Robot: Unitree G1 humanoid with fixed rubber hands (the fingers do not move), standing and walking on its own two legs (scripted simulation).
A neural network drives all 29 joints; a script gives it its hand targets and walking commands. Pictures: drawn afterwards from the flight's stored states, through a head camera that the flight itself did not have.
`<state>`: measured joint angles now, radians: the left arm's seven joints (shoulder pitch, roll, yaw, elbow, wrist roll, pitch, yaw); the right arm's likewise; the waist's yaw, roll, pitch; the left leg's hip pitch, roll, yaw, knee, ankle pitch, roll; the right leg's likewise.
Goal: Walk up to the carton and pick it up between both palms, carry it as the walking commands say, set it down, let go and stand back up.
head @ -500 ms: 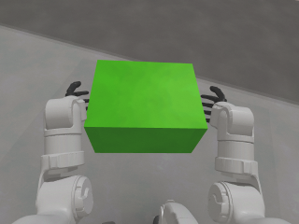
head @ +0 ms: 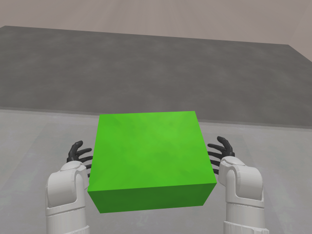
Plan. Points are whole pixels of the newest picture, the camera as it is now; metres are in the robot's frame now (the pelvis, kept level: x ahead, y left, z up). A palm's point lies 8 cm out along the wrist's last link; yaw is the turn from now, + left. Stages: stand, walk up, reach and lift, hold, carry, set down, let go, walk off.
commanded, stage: carry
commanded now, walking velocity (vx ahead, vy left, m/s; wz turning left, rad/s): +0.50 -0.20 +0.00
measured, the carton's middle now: (150, 159) +0.34 +0.00 +0.01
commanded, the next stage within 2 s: none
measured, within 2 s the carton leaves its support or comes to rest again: neither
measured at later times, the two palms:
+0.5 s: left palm (130, 122) +0.41 +0.06 +0.10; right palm (246, 121) +0.42 -0.30 +0.09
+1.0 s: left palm (172, 90) +0.61 -0.10 +0.08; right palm (261, 86) +0.62 -0.46 +0.09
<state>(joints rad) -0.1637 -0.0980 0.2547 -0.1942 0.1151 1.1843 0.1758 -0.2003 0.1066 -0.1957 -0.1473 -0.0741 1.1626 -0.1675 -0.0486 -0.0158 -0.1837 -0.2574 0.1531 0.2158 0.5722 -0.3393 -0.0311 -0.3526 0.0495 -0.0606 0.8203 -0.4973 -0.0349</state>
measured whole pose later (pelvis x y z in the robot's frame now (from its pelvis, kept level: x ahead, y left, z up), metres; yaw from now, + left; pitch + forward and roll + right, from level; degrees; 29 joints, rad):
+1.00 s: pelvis +0.34 -0.28 +0.01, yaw +3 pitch +3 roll +0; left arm -0.22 -0.15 0.20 -0.22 0.11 1.14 0.21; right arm -0.21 0.06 -0.25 -0.26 -0.09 1.18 -0.11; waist 0.00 -0.03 -0.08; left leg -0.36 0.14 0.10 0.75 -0.51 -0.03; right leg -0.24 -0.01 -0.15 0.47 -0.29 -0.06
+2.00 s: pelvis +0.90 -0.53 +0.01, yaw +0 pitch +3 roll +2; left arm -0.14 -0.13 0.19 -0.31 0.10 1.17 0.21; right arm -0.18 0.10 -0.23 -0.29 -0.14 1.16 -0.08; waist 0.03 -0.06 -0.13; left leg -0.55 0.07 0.17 0.68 -0.19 0.01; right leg 0.05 0.10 -0.17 0.15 -0.27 -0.15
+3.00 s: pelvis +1.29 -0.65 +0.00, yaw +0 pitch +6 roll -1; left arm -0.14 -0.13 0.16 -0.29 0.11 1.13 0.22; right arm -0.16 0.08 -0.24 -0.26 -0.10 1.11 -0.08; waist -0.02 -0.01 -0.16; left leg -0.22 0.06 0.10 0.54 -0.38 -0.01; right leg -0.35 -0.02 -0.13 0.54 -0.28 -0.03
